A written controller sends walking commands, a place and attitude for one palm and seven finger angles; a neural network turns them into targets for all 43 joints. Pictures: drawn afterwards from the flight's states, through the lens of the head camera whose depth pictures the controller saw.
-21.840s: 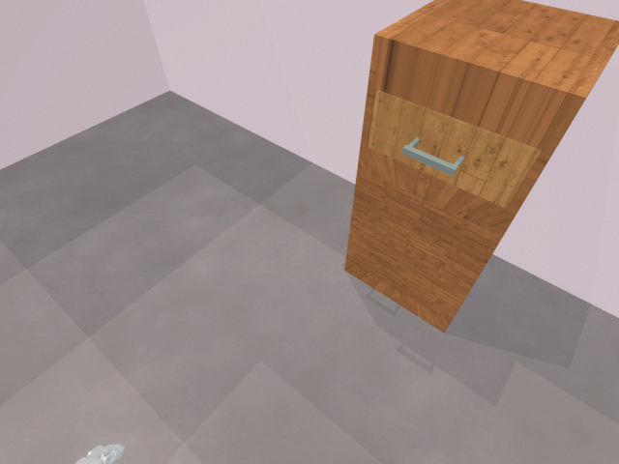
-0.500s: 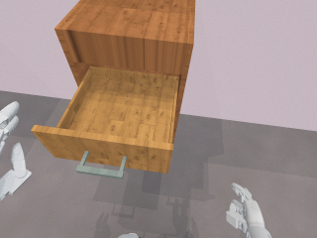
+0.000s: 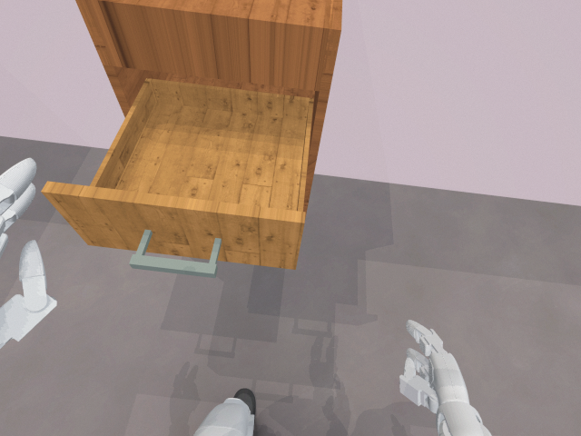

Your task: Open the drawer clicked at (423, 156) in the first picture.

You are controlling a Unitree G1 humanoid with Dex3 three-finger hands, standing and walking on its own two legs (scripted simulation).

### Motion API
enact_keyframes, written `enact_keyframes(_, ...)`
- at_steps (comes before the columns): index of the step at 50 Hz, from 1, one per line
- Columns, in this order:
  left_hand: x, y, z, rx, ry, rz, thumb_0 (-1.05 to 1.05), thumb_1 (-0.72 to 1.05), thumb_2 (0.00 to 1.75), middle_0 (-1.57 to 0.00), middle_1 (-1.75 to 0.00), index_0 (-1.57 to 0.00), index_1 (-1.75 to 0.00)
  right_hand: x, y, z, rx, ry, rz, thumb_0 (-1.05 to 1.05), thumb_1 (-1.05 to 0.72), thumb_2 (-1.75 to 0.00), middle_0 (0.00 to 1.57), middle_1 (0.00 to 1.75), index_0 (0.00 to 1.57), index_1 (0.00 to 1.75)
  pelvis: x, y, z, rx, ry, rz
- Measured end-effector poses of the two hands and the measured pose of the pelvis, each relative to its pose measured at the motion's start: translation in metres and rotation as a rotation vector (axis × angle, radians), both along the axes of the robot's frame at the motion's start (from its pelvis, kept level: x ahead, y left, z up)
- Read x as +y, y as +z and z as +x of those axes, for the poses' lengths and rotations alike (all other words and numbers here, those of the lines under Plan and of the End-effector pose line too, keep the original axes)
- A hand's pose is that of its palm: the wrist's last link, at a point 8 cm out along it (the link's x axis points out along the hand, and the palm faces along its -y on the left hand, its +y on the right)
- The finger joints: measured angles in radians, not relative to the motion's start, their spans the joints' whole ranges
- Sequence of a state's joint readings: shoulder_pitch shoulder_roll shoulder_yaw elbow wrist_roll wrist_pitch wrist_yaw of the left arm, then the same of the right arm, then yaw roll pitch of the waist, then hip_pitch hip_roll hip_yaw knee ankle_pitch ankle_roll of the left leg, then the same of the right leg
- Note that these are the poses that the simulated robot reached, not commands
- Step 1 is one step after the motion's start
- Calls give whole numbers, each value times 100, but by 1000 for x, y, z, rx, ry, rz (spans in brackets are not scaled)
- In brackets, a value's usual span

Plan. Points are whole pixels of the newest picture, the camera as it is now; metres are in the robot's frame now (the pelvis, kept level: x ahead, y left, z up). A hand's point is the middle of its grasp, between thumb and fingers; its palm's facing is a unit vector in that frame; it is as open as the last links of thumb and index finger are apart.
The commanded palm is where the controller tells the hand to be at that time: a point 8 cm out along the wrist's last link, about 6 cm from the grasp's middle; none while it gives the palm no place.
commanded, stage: step back with the hand held close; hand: left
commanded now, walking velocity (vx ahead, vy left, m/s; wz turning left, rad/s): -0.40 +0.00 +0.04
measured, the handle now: (178, 254) +0.37 +0.22 -0.06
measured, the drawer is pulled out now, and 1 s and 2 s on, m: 0.30 0.30 0.30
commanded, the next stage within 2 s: stop stepping back and stand still in 0.22 s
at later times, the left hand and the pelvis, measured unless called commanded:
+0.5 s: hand out of the picture +0.05 +0.18 +0.17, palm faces +0.28 -0.80 -0.53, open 7.4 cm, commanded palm -0.02 +0.23 +0.19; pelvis -0.13 -0.05 +0.00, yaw +2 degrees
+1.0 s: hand out of the picture -0.02 +0.19 +0.18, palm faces +0.44 -0.78 -0.45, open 7.4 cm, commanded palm -0.08 +0.23 +0.19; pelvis -0.18 -0.06 +0.01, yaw +6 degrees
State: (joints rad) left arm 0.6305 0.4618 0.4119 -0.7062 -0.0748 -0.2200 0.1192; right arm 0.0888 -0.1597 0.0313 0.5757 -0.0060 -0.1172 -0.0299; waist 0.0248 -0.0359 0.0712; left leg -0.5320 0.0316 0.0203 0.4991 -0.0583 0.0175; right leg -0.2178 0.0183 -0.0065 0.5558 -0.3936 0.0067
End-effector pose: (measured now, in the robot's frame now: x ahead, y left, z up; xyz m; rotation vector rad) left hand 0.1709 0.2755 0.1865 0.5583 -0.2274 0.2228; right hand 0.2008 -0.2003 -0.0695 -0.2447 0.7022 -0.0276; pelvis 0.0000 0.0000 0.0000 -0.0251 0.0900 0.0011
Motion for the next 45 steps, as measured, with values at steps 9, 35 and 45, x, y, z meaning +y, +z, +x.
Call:
enact_keyframes(9,-27,9,-57,34,-13,28,1,89,90,-22,-31,-21,-31,-40,3,-51,45,-95,-5,1,-90,-90,20,30,20,30,-21,7,-38,-28,27,14)
enact_keyframes(35,-48,-5,-202,17,186,-68,1,89,90,-22,-31,-21,-31,-98,-3,-226,121,-119,-45,1,-90,-90,20,30,20,30,-60,12,-161,-63,74,49)
enact_keyframes(45,-49,7,-226,-27,156,3,1,89,90,-22,-31,-21,-31,-92,0,-230,39,-88,-36,1,-90,-90,20,30,20,30,-59,6,-181,-105,103,35)
